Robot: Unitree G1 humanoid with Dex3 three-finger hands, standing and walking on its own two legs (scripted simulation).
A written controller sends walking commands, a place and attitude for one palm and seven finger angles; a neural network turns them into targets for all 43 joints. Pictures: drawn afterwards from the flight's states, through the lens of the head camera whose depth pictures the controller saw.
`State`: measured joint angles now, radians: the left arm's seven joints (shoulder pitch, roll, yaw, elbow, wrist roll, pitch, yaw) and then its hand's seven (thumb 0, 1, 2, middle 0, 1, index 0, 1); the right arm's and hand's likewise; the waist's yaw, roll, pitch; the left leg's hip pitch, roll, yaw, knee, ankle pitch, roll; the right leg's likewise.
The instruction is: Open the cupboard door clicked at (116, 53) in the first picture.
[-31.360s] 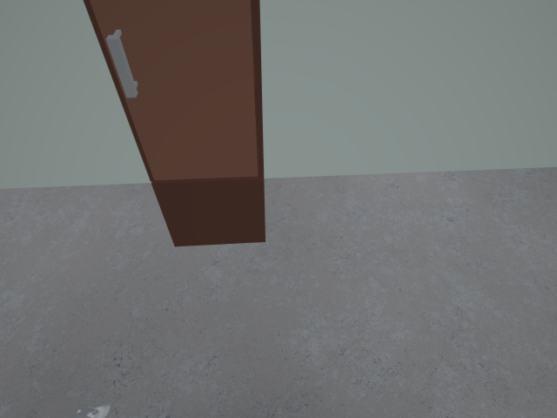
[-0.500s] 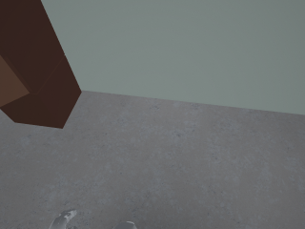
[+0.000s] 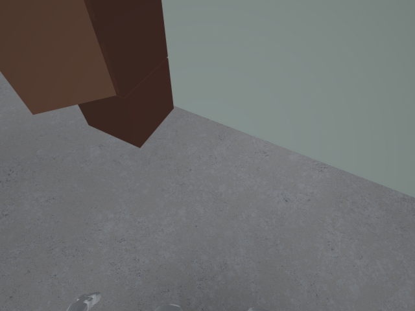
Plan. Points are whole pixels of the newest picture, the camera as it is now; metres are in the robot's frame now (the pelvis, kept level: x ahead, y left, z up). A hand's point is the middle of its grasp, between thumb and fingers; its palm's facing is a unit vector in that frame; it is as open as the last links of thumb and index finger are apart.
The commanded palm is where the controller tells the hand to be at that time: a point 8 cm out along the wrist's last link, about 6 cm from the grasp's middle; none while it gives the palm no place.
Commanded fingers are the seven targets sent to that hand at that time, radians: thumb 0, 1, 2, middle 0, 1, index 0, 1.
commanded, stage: turn to face it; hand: left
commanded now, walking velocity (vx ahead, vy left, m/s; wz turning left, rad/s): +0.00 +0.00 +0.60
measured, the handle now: out of the picture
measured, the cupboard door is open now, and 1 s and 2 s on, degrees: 49 49 49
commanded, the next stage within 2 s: take the last steps up to it in 0.62 s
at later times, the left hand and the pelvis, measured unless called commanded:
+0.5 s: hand out of the picture +0.01 +0.23 -0.17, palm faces +0.29 -0.93 -0.22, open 7.4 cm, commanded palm none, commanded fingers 0.00 0.90 0.90 -0.20 -0.30 -0.20 -0.30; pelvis +0.01 +0.02 +0.00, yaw +15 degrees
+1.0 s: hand out of the picture -0.04 +0.22 -0.19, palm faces +0.43 -0.89 -0.16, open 7.4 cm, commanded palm none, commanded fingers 0.00 0.90 0.90 -0.20 -0.30 -0.20 -0.30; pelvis +0.03 +0.04 -0.01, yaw +23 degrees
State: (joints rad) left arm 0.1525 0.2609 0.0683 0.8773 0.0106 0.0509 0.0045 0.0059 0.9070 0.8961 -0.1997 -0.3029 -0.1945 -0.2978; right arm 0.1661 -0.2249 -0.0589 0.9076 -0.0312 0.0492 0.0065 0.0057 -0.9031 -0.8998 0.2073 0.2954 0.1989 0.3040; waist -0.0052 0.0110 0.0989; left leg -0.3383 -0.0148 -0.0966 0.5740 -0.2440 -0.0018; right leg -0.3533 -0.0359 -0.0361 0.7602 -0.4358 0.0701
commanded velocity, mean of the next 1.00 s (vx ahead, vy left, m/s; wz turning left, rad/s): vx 0.09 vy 0.04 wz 0.30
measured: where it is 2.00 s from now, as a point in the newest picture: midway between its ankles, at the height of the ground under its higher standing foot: (158, 275)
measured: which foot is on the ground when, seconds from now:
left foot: down 0.00-0.04, up 0.06-0.28, down 0.30-0.66, up 0.68-0.92, down 0.94-1.00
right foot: up 0.00-0.02, down 0.04-0.30, up 0.32-0.64, down 0.66-0.94, up 0.96-1.00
